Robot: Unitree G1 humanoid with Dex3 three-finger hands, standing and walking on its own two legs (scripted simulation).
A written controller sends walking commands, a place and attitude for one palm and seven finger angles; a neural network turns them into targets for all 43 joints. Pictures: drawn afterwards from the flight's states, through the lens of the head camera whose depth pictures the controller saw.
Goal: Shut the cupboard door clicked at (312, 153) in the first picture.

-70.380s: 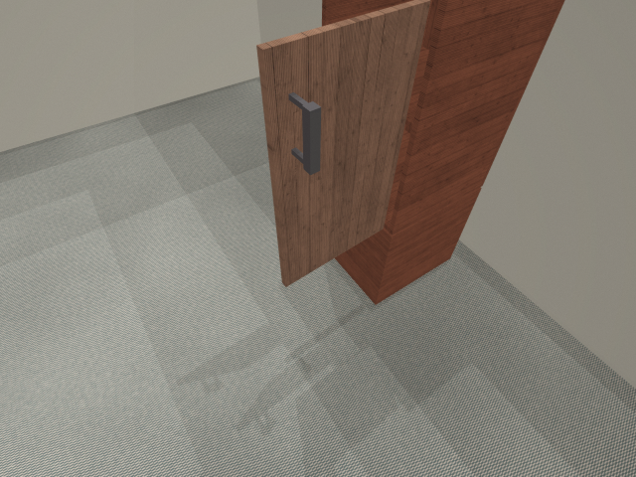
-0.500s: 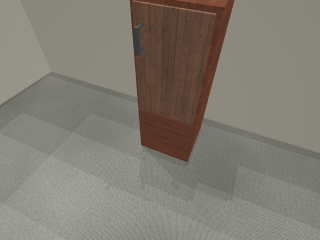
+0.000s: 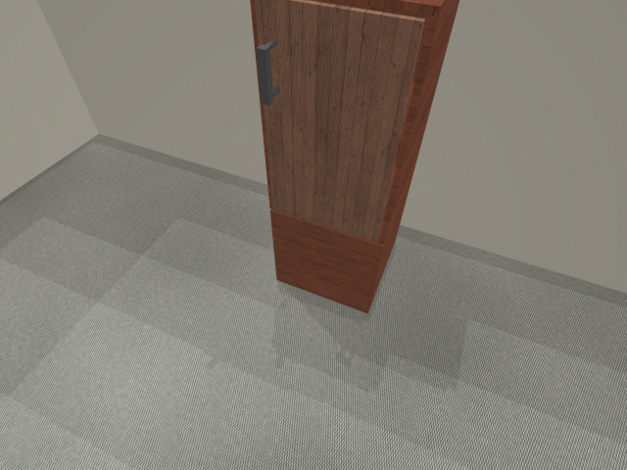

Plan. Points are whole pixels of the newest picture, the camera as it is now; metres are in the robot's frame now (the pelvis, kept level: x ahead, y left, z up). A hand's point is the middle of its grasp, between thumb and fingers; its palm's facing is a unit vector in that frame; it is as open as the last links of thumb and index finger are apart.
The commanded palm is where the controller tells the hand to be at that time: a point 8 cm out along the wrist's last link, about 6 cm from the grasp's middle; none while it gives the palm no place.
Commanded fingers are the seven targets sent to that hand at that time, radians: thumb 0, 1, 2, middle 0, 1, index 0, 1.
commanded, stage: look to check the result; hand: left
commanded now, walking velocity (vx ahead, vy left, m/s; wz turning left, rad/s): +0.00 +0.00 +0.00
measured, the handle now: (270, 72) +0.86 +0.14 +0.10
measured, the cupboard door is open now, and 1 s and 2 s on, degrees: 0 0 0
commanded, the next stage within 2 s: stand and wait in 0.04 s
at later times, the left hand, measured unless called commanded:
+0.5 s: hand out of the picture +0.00 +0.16 -0.18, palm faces +0.03 -0.98 -0.17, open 7.4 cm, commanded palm none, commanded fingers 0.00 0.90 0.90 -0.20 -0.30 -0.20 -0.30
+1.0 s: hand out of the picture +0.00 +0.15 -0.18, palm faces +0.04 -0.98 -0.17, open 7.4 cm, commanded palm none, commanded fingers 0.00 0.90 0.90 -0.20 -0.30 -0.20 -0.30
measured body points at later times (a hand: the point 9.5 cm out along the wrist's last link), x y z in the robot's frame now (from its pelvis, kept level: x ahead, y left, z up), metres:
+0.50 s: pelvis +0.02 +0.00 +0.00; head +0.03 +0.00 +0.45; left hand +0.00 +0.21 -0.16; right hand +0.00 -0.22 -0.16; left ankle +0.04 +0.10 -0.74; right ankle -0.02 -0.10 -0.74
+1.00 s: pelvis +0.03 -0.01 +0.00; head +0.04 -0.01 +0.45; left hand +0.00 +0.20 -0.16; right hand +0.01 -0.22 -0.16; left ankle +0.04 +0.10 -0.74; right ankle -0.02 -0.10 -0.74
